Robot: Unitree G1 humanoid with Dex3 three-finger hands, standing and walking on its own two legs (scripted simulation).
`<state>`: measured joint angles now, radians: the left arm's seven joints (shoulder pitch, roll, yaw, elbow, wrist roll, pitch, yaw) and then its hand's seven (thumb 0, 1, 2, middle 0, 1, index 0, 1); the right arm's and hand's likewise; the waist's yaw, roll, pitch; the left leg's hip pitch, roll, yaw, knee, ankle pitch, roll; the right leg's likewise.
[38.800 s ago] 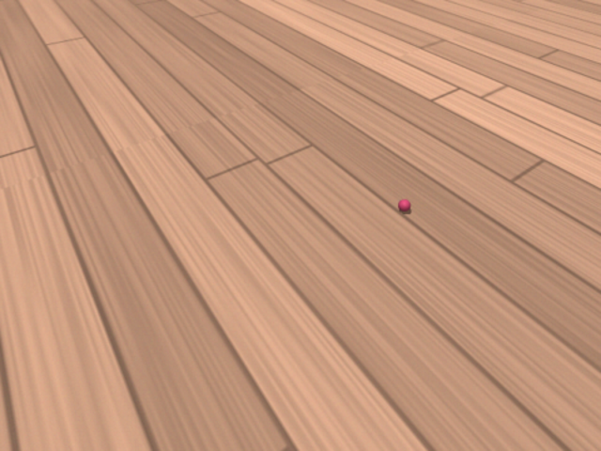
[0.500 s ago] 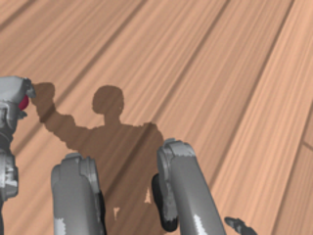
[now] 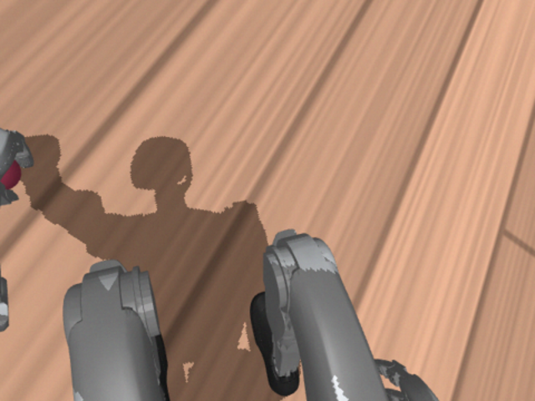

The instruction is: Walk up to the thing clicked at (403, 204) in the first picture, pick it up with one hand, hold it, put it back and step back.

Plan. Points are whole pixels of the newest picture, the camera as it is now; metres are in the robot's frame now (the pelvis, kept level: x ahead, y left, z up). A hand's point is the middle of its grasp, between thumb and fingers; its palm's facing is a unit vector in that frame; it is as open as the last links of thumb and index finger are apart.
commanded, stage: lower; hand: left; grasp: from above
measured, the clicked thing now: out of the picture +0.47 +0.33 -0.20
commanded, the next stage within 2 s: rest in 0.10 s
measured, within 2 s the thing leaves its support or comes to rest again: rests again in 1.96 s
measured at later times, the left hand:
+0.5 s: hand (17, 181) +0.46 +0.32 -0.23, palm faces -0.46 -0.10 -0.88, open 7.3 cm
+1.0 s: hand (24, 185) +0.46 +0.32 -0.25, palm faces -0.45 -0.10 -0.89, open 7.3 cm
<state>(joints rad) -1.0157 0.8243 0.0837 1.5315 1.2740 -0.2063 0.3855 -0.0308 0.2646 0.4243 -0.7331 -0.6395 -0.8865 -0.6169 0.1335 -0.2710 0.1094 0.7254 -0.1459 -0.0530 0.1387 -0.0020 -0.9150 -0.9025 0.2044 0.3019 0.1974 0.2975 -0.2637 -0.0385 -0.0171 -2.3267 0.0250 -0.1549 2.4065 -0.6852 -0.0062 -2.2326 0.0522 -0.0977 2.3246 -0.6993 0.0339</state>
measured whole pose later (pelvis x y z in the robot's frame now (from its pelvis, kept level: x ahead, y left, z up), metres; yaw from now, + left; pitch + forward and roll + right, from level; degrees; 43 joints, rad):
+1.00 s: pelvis +0.00 +0.00 -0.03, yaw -5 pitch +29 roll -13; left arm -1.03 0.99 0.13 1.67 1.30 -0.22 0.54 -0.03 0.26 0.40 -0.75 -0.62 -0.91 -0.59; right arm 0.10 -0.31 0.25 0.68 -0.23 -0.15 0.18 0.00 -0.91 -0.90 0.20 0.30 0.20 0.30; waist -0.34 -0.12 0.11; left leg -2.36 0.03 -0.24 2.54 -0.71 -0.01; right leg -2.25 0.08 -0.16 2.39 -0.68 0.05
